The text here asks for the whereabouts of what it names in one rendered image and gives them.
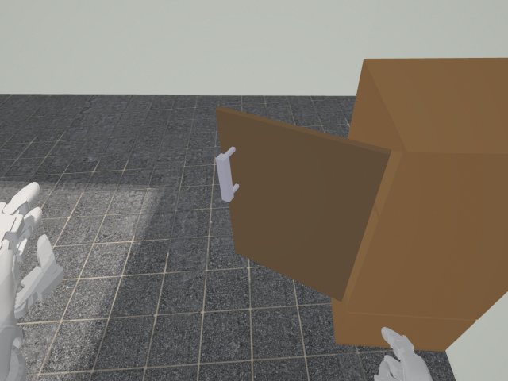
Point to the cupboard door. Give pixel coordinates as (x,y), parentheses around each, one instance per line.
(304,197)

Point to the robot right hand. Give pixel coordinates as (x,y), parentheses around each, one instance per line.
(411,366)

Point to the handle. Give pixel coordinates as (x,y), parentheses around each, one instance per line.
(224,175)

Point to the robot left hand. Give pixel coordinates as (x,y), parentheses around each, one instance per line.
(16,226)

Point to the robot left forearm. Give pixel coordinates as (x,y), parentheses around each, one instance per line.
(12,363)

